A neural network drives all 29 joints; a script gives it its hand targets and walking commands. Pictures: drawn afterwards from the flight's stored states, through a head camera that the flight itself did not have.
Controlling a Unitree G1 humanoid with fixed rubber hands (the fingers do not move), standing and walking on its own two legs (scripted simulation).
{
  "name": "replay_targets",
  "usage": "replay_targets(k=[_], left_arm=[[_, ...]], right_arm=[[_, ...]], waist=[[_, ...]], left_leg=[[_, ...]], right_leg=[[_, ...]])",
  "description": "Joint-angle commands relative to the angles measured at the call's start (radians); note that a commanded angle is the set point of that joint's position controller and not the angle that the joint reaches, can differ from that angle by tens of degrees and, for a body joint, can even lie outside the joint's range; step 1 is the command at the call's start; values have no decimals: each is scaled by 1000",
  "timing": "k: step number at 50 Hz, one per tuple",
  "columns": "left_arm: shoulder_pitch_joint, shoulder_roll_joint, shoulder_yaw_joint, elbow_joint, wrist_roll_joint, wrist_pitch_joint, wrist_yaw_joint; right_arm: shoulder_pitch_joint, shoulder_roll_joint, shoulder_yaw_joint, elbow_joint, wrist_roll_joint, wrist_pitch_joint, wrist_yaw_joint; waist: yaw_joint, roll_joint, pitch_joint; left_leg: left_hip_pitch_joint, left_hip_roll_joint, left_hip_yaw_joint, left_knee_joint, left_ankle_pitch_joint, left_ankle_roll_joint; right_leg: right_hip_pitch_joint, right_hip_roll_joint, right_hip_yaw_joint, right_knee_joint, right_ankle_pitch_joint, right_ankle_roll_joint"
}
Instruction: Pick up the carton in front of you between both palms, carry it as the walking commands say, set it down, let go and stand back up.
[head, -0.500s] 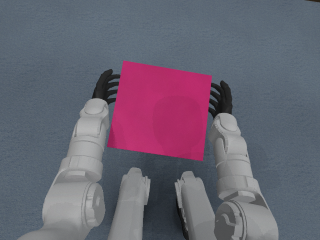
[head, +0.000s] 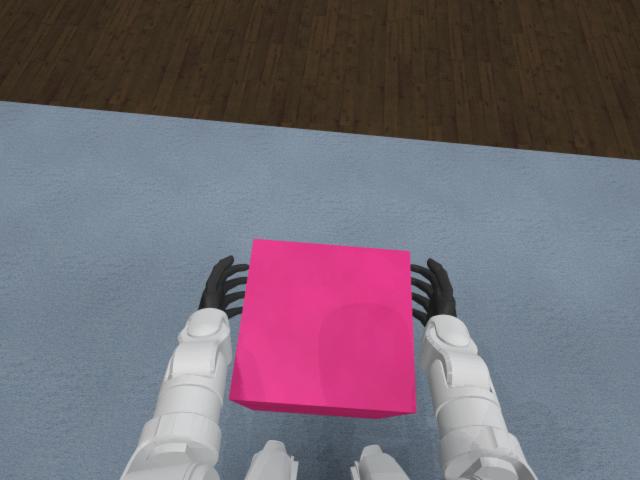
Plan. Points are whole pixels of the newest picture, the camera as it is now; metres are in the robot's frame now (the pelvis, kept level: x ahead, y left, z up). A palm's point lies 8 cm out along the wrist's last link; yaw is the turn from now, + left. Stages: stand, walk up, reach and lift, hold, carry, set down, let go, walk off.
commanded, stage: reach and lift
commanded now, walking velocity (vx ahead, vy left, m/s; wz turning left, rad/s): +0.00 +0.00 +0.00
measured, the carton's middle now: (322, 339) +0.35 +0.01 -0.12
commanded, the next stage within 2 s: hold in 1.50 s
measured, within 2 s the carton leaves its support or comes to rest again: neither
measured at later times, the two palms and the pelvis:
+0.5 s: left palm (194, 294) +0.32 +0.14 +0.10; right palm (499, 283) +0.33 -0.15 +0.11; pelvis +0.04 -0.01 +0.10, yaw +0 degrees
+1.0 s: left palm (185, 289) +0.31 +0.15 +0.12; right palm (508, 277) +0.32 -0.15 +0.14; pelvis +0.02 +0.00 +0.10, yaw +0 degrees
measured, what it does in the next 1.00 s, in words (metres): rises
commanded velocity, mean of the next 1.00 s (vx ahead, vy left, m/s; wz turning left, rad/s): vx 0.00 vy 0.00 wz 0.00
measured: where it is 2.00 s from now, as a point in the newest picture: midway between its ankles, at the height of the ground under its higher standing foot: outside the picture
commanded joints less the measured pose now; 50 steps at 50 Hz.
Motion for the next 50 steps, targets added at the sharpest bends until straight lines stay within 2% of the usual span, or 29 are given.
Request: replay_targets(k=[1, 11, 21, 24, 28, 32, 39, 50], left_arm=[[-461, -1040, -527, -51, -116, -27, -224], [-318, -1058, -594, -144, -135, 28, -230], [-233, -1066, -655, -309, -166, 188, -247], [-225, -1057, -646, -341, -163, 245, -251], [-244, -1046, -578, -323, -138, 297, -265], [-331, -1048, -529, -295, -117, 308, -287], [-445, -1082, -536, -302, -125, 303, -303], [-412, -1086, -536, -316, -120, 325, -291]], right_arm=[[-468, 982, 606, 72, 89, 21, 252], [-299, 979, 656, 25, 90, 83, 289], [-193, 985, 700, -81, 119, 243, 338], [-185, 974, 691, -105, 117, 296, 348], [-207, 959, 634, -86, 87, 347, 361], [-285, 972, 581, -59, 62, 357, 375], [-383, 1009, 580, -52, 69, 352, 388], [-362, 977, 572, -66, 64, 368, 394]], waist=[[12, 60, -517], [3, 43, -376], [11, 36, -181], [11, 28, -104], [15, 14, 14], [12, 8, 56], [7, 16, -28], [7, 34, -50]], left_leg=[[539, -40, 67, -209, 313, 21], [796, -20, 32, -439, 455, 19], [1011, -3, 37, -652, 505, 11], [1036, 0, 42, -703, 470, 11], [1023, 2, 54, -743, 340, 19], [1008, 6, 68, -744, 231, 27], [1028, 6, 75, -728, 232, 27], [1084, 6, 70, -761, 314, 14]], right_leg=[[292, 40, -79, -221, 261, -8], [596, 11, -50, -448, 429, -17], [865, -16, -38, -660, 522, -16], [910, -20, -36, -711, 502, -16], [910, -25, -40, -757, 372, -25], [887, -35, -45, -768, 259, -31], [911, -37, -51, -751, 263, -30], [944, -21, -65, -763, 336, -31]])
